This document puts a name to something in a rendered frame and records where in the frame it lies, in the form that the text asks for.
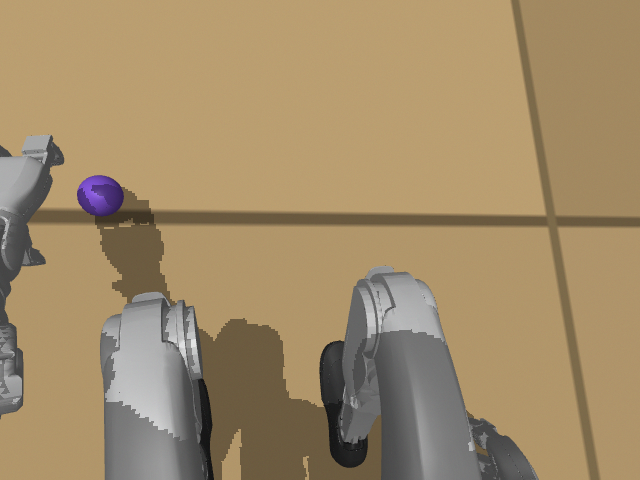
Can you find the left robot arm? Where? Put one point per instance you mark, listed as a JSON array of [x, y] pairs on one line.
[[13, 239]]

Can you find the left robot foot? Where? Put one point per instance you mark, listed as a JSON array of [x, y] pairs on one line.
[[206, 430]]

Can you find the ball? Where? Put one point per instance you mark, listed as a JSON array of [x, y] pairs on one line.
[[100, 195]]

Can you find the right robot hand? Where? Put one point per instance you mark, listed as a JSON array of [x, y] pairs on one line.
[[506, 461]]

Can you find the left robot hand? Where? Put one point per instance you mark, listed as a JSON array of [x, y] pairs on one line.
[[25, 182]]

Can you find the right robot foot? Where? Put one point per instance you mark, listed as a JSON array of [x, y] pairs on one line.
[[332, 387]]

